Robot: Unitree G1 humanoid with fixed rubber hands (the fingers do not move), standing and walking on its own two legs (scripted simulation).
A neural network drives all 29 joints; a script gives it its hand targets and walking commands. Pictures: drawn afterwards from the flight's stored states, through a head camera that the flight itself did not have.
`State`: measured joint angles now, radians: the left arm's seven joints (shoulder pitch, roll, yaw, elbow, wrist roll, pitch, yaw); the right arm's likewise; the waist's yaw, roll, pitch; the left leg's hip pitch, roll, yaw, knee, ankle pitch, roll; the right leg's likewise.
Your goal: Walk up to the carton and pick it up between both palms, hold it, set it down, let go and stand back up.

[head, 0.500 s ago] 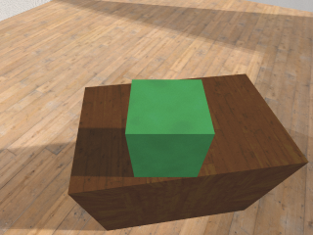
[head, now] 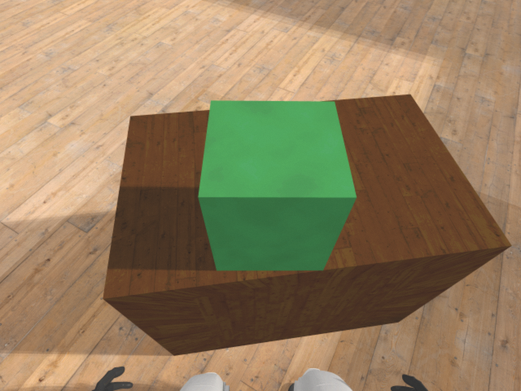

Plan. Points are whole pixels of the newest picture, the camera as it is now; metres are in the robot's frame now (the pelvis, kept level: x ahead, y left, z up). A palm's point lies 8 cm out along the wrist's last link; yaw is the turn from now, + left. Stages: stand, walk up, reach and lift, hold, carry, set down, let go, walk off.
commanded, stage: reach and lift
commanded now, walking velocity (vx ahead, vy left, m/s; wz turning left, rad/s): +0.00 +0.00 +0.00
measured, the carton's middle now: (271, 192) +0.43 +0.00 +0.01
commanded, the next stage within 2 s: none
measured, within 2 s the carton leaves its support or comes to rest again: neither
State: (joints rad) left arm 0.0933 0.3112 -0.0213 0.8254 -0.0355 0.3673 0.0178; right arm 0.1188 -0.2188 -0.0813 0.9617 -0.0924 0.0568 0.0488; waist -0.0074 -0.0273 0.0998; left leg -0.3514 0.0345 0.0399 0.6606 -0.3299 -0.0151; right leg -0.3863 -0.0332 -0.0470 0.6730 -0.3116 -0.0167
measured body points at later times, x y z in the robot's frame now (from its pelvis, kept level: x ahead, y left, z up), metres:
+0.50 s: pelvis +0.03 -0.01 +0.01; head +0.10 +0.00 +0.45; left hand +0.20 +0.25 -0.10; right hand +0.19 -0.23 -0.10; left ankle +0.03 +0.13 -0.72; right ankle +0.05 -0.11 -0.72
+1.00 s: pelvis +0.04 +0.02 +0.02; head +0.04 +0.03 +0.47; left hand +0.21 +0.24 -0.07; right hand +0.20 -0.21 -0.06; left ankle +0.03 +0.13 -0.72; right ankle +0.05 -0.11 -0.72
